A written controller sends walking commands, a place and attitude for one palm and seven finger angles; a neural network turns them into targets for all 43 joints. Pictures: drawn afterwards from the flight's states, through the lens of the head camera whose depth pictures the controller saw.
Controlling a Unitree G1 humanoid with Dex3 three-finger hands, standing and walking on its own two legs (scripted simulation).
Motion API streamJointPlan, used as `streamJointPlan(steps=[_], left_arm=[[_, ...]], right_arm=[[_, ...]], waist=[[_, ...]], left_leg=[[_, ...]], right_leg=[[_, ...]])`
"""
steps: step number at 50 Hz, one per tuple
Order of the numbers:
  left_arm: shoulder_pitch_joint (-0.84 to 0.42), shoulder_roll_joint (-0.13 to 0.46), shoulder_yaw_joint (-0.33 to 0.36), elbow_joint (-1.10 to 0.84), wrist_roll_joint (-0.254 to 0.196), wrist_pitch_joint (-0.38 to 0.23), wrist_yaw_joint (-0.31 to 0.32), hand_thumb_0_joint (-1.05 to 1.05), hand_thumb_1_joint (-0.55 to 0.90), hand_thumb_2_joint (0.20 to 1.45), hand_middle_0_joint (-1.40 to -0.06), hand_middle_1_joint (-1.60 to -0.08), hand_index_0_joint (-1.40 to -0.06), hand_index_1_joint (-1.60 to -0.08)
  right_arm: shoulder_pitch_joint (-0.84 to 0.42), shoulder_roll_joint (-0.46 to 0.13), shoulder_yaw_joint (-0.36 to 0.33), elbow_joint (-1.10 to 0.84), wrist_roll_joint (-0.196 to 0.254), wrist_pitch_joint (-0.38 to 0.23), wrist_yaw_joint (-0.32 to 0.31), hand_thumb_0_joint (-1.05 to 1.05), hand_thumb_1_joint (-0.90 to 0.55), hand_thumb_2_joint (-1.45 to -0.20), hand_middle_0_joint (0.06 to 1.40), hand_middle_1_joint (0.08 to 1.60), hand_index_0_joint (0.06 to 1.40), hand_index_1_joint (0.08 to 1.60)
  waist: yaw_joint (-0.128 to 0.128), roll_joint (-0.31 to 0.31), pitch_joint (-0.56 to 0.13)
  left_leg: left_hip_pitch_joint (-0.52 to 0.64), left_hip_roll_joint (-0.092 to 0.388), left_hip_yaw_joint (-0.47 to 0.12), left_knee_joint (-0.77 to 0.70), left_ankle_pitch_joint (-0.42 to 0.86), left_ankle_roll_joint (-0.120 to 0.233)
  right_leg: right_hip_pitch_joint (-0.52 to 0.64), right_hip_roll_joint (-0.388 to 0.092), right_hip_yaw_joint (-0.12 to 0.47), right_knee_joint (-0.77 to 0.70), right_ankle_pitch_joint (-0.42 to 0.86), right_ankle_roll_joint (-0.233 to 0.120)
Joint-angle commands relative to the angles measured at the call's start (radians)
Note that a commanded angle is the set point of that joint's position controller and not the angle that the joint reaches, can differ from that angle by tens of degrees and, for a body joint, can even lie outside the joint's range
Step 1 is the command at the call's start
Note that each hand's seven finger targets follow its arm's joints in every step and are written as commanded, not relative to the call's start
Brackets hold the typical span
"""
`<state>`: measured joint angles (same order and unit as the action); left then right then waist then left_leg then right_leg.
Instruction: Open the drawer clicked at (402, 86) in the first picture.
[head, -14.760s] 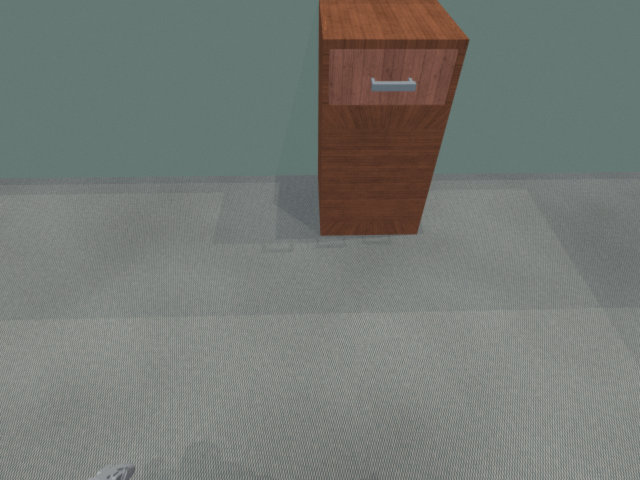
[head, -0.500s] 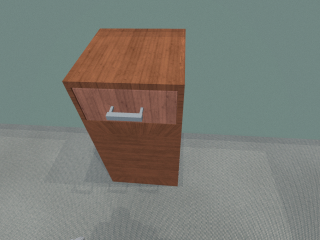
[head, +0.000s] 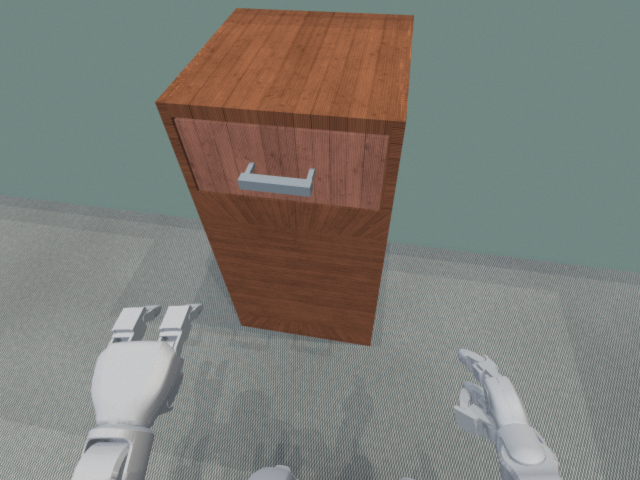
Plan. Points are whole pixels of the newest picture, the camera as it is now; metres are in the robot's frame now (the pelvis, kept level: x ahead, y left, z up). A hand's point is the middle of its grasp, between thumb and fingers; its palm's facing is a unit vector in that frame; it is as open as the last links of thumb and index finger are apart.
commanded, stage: raise the hand with hooked fingers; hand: left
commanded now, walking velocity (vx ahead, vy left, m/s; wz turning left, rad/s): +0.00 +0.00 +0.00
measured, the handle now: (278, 177) +0.61 +0.19 +0.00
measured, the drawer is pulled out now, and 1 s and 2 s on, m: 0.00 0.00 0.00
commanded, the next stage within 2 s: move the hooked fingers above the handle in 1.28 s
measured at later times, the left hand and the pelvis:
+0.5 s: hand (161, 296) +0.29 +0.25 +0.08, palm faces +0.10 -0.10 -0.99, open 12.6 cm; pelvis +0.02 +0.02 +0.04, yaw -1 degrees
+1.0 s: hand (160, 228) +0.35 +0.26 +0.13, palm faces +0.00 -0.07 -1.00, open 13.8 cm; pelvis +0.04 +0.02 +0.06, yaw +0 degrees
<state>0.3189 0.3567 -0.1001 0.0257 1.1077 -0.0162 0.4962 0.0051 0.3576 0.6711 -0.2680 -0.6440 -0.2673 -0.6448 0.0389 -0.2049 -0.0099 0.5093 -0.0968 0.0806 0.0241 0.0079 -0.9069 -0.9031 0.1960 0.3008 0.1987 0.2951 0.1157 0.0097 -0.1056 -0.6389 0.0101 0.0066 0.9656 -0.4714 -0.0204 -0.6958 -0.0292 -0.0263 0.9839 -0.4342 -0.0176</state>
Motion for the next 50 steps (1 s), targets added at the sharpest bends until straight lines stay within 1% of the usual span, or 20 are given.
streamJointPlan(steps=[1, 2, 3, 5, 6, 8, 10, 11, 12, 14, 17, 21, 25, 28, 32, 35, 38, 44, 46, 50], left_arm=[[-0.250, 0.045, 0.011, -0.213, -0.081, 0.043, -0.022, 0.000, 0.153, 0.580, -0.253, -0.780, -0.253, -0.780], [-0.208, 0.027, 0.004, -0.161, -0.097, 0.077, -0.055, 0.000, 0.130, 0.570, -0.255, -0.795, -0.255, -0.795], [-0.183, 0.037, 0.003, -0.139, -0.099, 0.106, -0.091, 0.000, 0.107, 0.560, -0.257, -0.810, -0.257, -0.810], [-0.168, 0.094, 0.041, -0.125, -0.087, 0.137, -0.150, 0.000, 0.060, 0.540, -0.260, -0.840, -0.260, -0.840], [-0.156, 0.104, 0.051, -0.129, -0.085, 0.138, -0.171, 0.000, 0.037, 0.530, -0.262, -0.855, -0.262, -0.855], [-0.141, 0.143, 0.089, -0.121, -0.073, 0.121, -0.197, 0.000, -0.010, 0.510, -0.265, -0.885, -0.265, -0.885], [-0.171, 0.161, 0.111, -0.159, -0.067, 0.088, -0.198, 0.000, -0.057, 0.490, -0.268, -0.915, -0.268, -0.915], [-0.189, 0.171, 0.129, -0.172, -0.066, 0.071, -0.191, 0.000, -0.080, 0.480, -0.270, -0.930, -0.270, -0.930], [-0.220, 0.201, 0.162, -0.216, -0.064, 0.052, -0.181, 0.000, -0.103, 0.470, -0.272, -0.945, -0.272, -0.945], [-0.254, 0.189, 0.161, -0.245, -0.066, 0.018, -0.151, 0.000, -0.150, 0.450, -0.275, -0.975, -0.275, -0.975], [-0.316, 0.183, 0.168, -0.264, -0.086, -0.020, -0.111, 0.000, -0.220, 0.420, -0.280, -1.020, -0.280, -1.020], [-0.371, 0.160, 0.129, -0.209, -0.095, -0.006, -0.105, 0.000, -0.313, 0.380, -0.287, -1.080, -0.287, -1.080], [-0.423, 0.186, 0.116, -0.207, -0.097, 0.043, -0.153, 0.000, -0.407, 0.340, -0.293, -1.140, -0.293, -1.140], [-0.424, 0.192, 0.106, -0.166, -0.106, 0.082, -0.212, 0.000, -0.477, 0.310, -0.298, -1.185, -0.298, -1.185], [-0.498, 0.257, 0.152, -0.155, -0.110, 0.095, -0.276, 0.000, -0.500, 0.300, -0.300, -1.200, -0.300, -1.200], [-0.564, 0.268, 0.151, -0.143, -0.113, 0.084, -0.311, 0.000, -0.500, 0.300, -0.300, -1.200, -0.300, -1.200], [-0.639, 0.279, 0.146, -0.148, -0.121, 0.066, -0.340, 0.000, -0.500, 0.300, -0.300, -1.200, -0.300, -1.200], [-0.726, 0.306, 0.151, -0.125, -0.149, 0.030, -0.397, 0.000, -0.500, 0.300, -0.300, -1.200, -0.300, -1.200], [-0.667, 0.280, 0.142, -0.087, -0.156, 0.023, -0.416, 0.000, -0.500, 0.300, -0.300, -1.200, -0.300, -1.200], [-0.610, 0.297, 0.173, -0.119, -0.173, -0.011, -0.435, 0.000, -0.500, 0.300, -0.300, -1.200, -0.300, -1.200]], right_arm=[[-0.063, -0.109, -0.033, -0.123, 0.024, -0.045, -0.033, 0.000, -0.900, -0.900, 0.200, 0.300, 0.200, 0.300], [-0.073, -0.111, -0.029, -0.120, 0.034, -0.042, -0.038, 0.000, -0.900, -0.900, 0.200, 0.300, 0.200, 0.300], [-0.068, -0.109, -0.022, -0.118, 0.045, -0.034, -0.043, 0.000, -0.900, -0.900, 0.200, 0.300, 0.200, 0.300], [-0.075, -0.113, -0.010, -0.119, 0.057, -0.022, -0.050, 0.000, -0.900, -0.900, 0.200, 0.300, 0.200, 0.300], [-0.072, -0.112, -0.004, -0.121, 0.060, -0.023, -0.051, 0.000, -0.900, -0.900, 0.200, 0.300, 0.200, 0.300], [-0.066, -0.109, 0.005, -0.114, 0.061, -0.027, -0.053, 0.000, -0.900, -0.900, 0.200, 0.300, 0.200, 0.300], [-0.050, -0.107, 0.000, -0.107, 0.056, -0.031, -0.052, 0.000, -0.900, -0.900, 0.200, 0.300, 0.200, 0.300], [-0.041, -0.106, -0.005, -0.101, 0.053, -0.034, -0.053, 0.000, -0.900, -0.900, 0.200, 0.300, 0.200, 0.300], [-0.043, -0.111, -0.011, -0.103, 0.047, -0.036, -0.055, 0.000, -0.900, -0.900, 0.200, 0.300, 0.200, 0.300], [-0.033, -0.107, -0.021, -0.097, 0.044, -0.045, -0.054, 0.000, -0.900, -0.900, 0.200, 0.300, 0.200, 0.300], [-0.018, -0.116, -0.037, -0.083, 0.041, -0.062, -0.055, 0.000, -0.900, -0.900, 0.200, 0.300, 0.200, 0.300], [-0.008, -0.132, -0.055, -0.056, 0.051, -0.065, -0.050, 0.000, -0.900, -0.900, 0.200, 0.300, 0.200, 0.300], [-0.020, -0.140, -0.058, -0.052, 0.062, -0.056, -0.050, 0.000, -0.900, -0.900, 0.200, 0.300, 0.200, 0.300], [-0.034, -0.138, -0.049, -0.053, 0.073, -0.043, -0.055, 0.000, -0.900, -0.900, 0.200, 0.300, 0.200, 0.300], [-0.041, -0.140, -0.034, -0.056, 0.078, -0.025, -0.063, 0.000, -0.900, -0.900, 0.200, 0.300, 0.200, 0.300], [-0.041, -0.130, -0.024, -0.052, 0.080, -0.016, -0.066, 0.000, -0.900, -0.900, 0.200, 0.300, 0.200, 0.300], [-0.040, -0.129, -0.020, -0.048, 0.081, -0.014, -0.068, 0.000, -0.900, -0.900, 0.200, 0.300, 0.200, 0.300], [-0.026, -0.135, -0.020, -0.035, 0.082, -0.011, -0.073, 0.000, -0.900, -0.900, 0.200, 0.300, 0.200, 0.300], [-0.014, -0.136, -0.025, -0.034, 0.083, -0.009, -0.068, 0.000, -0.900, -0.900, 0.200, 0.300, 0.200, 0.300], [-0.006, -0.147, -0.033, -0.042, 0.081, -0.003, -0.055, 0.000, -0.900, -0.900, 0.200, 0.300, 0.200, 0.300]], waist=[[-0.113, -0.032, -0.173], [-0.106, -0.057, -0.161], [-0.086, -0.116, -0.138], [-0.052, -0.159, -0.124], [-0.038, -0.159, -0.121], [-0.014, -0.103, -0.096], [-0.012, -0.044, -0.079], [-0.014, -0.041, -0.086], [-0.009, -0.002, -0.110], [-0.022, 0.036, -0.128], [-0.048, 0.037, -0.152], [-0.070, 0.023, -0.139], [-0.052, 0.019, -0.185], [-0.038, 0.003, -0.150], [-0.032, -0.024, -0.129], [-0.034, -0.022, -0.118], [-0.042, 0.021, -0.131], [-0.051, 0.021, -0.157], [-0.045, -0.010, -0.140], [-0.027, -0.022, -0.167]], left_leg=[[0.165, -0.049, -0.015, -0.192, 0.171, 0.053], [0.157, -0.046, -0.015, -0.218, 0.175, 0.050], [0.146, -0.044, -0.008, -0.251, 0.171, 0.049], [0.150, -0.040, 0.005, -0.302, 0.181, 0.048], [0.151, -0.040, 0.009, -0.320, 0.182, 0.047], [0.164, -0.038, 0.013, -0.356, 0.191, 0.042], [0.184, -0.036, 0.014, -0.375, 0.210, 0.041], [0.198, -0.036, 0.013, -0.377, 0.225, 0.043], [0.207, -0.037, 0.012, -0.382, 0.237, 0.043], [0.250, -0.042, 0.011, -0.380, 0.268, 0.043], [0.286, -0.042, 0.001, -0.369, 0.305, 0.043], [0.306, -0.037, 0.003, -0.377, 0.328, 0.042], [0.341, -0.034, 0.000, -0.408, 0.386, 0.040], [0.350, -0.033, 0.004, -0.438, 0.411, 0.038], [0.361, -0.033, 0.011, -0.468, 0.446, 0.040], [0.381, -0.034, 0.015, -0.484, 0.472, 0.040], [0.412, -0.038, 0.016, -0.491, 0.492, 0.039], [0.437, -0.042, 0.016, -0.498, 0.534, 0.041], [0.429, -0.042, 0.017, -0.500, 0.551, 0.041], [0.422, -0.039, 0.014, -0.501, 0.603, 0.040]], right_leg=[[0.150, 0.040, 0.044, -0.282, 0.146, -0.023], [0.183, 0.042, 0.041, -0.297, 0.159, -0.021], [0.225, 0.037, 0.043, -0.319, 0.154, -0.017], [0.288, 0.031, 0.050, -0.345, 0.145, -0.016], [0.313, 0.026, 0.048, -0.352, 0.140, -0.015], [0.341, 0.023, 0.047, -0.360, 0.140, -0.024], [0.355, 0.022, 0.047, -0.373, 0.157, -0.029], [0.366, 0.024, 0.051, -0.379, 0.175, -0.030], [0.392, 0.023, 0.056, -0.383, 0.182, -0.033], [0.377, 0.026, 0.049, -0.381, 0.206, -0.036], [0.352, 0.031, 0.039, -0.379, 0.234, -0.034], [0.329, 0.031, 0.020, -0.383, 0.268, -0.029], [0.390, 0.031, 0.011, -0.389, 0.317, -0.030], [0.428, 0.030, 0.009, -0.410, 0.342, -0.027], [0.485, 0.032, 0.009, -0.438, 0.392, -0.025], [0.507, 0.032, 0.007, -0.455, 0.421, -0.023], [0.522, 0.031, 0.007, -0.471, 0.440, -0.023], [0.553, 0.032, 0.002, -0.491, 0.490, -0.019], [0.553, 0.034, -0.003, -0.493, 0.508, -0.018], [0.580, 0.031, -0.001, -0.485, 0.553, -0.018]])
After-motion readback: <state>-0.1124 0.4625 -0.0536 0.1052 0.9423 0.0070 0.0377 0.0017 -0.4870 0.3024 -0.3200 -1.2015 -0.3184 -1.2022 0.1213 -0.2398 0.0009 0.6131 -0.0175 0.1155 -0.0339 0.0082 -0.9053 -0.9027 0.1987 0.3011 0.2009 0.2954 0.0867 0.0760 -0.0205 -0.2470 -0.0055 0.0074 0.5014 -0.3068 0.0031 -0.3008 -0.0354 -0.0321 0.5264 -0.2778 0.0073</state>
